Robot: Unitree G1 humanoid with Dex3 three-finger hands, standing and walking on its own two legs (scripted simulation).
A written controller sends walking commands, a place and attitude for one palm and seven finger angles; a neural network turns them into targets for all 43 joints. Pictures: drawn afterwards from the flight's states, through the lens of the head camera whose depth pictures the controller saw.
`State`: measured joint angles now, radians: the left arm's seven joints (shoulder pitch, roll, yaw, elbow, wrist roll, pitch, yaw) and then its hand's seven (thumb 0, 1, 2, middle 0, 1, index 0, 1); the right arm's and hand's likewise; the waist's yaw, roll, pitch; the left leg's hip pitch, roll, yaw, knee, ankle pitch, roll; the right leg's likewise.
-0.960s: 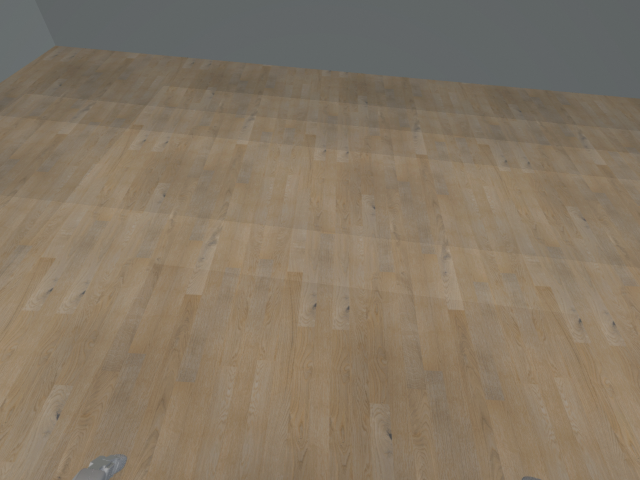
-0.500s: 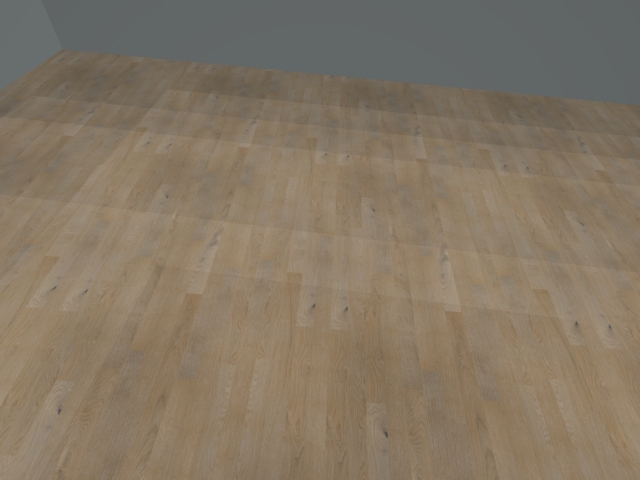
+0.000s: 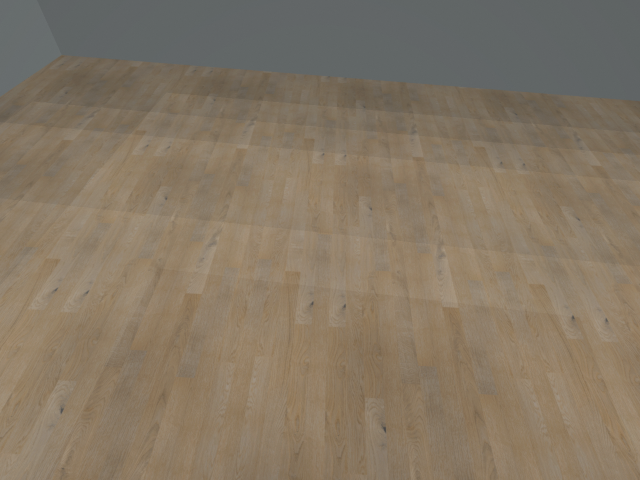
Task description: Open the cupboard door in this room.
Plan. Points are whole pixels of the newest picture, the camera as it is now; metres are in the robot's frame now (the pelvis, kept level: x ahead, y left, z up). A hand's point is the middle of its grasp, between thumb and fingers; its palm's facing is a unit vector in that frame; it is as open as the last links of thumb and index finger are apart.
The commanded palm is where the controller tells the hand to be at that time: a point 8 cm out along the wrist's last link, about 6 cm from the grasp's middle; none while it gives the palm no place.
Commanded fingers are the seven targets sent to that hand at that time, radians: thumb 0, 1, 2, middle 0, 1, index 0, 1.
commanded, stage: turn or walk to find it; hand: left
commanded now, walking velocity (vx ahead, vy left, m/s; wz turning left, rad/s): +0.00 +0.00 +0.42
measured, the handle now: out of the picture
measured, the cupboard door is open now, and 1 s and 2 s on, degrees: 0 0 0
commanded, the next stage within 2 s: stand and wait in 1.86 s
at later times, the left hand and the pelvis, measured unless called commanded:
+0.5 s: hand out of the picture +0.03 +0.23 -0.18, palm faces +0.14 -0.97 -0.21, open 7.4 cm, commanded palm none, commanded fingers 0.00 0.90 0.90 -0.20 -0.30 -0.20 -0.30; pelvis -0.01 +0.02 -0.01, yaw +8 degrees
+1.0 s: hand out of the picture -0.04 +0.17 -0.15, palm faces +0.39 -0.87 -0.29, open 7.4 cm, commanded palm none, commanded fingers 0.00 0.90 0.90 -0.20 -0.30 -0.20 -0.30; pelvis -0.02 -0.04 +0.00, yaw +23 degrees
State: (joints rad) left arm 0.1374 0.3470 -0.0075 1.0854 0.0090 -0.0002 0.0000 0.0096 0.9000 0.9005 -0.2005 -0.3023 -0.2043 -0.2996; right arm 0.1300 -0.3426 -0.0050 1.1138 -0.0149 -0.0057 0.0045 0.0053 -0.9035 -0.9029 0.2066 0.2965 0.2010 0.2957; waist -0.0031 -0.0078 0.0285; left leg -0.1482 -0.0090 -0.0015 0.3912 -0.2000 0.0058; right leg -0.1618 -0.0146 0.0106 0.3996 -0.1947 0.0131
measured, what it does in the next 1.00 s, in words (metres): steps on the spot, turning left: right foot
